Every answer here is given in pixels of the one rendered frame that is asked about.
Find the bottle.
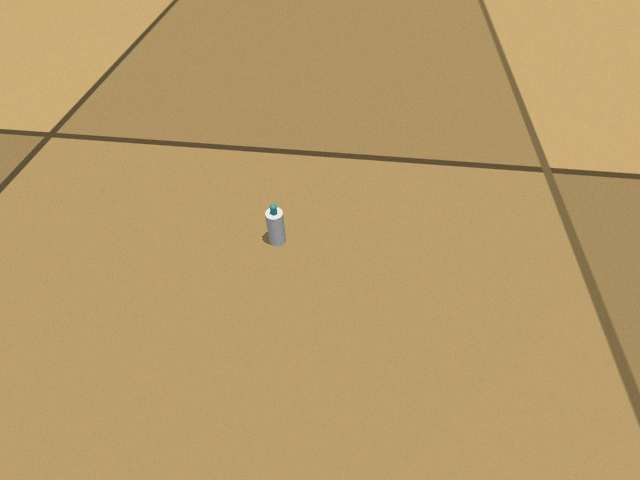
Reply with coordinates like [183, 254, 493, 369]
[265, 204, 286, 247]

